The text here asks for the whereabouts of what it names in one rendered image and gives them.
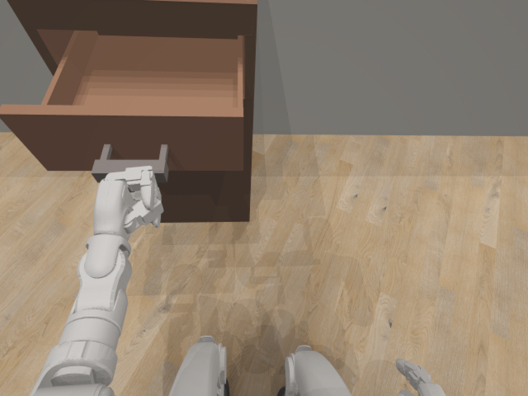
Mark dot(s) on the left robot forearm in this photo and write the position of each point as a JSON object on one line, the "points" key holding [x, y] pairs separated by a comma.
{"points": [[86, 353]]}

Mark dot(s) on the handle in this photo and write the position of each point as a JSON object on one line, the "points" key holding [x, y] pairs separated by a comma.
{"points": [[104, 166]]}

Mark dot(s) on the right robot thigh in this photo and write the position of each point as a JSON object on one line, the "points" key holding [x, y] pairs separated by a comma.
{"points": [[308, 373]]}

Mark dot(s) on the left robot hand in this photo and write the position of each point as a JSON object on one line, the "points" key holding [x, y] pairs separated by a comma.
{"points": [[114, 201]]}

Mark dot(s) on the right robot hand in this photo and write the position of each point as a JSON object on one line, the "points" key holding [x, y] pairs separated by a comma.
{"points": [[419, 379]]}

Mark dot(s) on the drawer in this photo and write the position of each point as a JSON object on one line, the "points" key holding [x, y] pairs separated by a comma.
{"points": [[137, 91]]}

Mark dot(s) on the robot thigh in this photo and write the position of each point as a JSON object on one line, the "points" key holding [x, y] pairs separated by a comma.
{"points": [[308, 373], [202, 371]]}

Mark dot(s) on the left robot thigh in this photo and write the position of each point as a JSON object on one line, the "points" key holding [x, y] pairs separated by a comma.
{"points": [[202, 371]]}

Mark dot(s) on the cabinet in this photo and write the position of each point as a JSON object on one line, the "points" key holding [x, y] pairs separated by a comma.
{"points": [[187, 196]]}

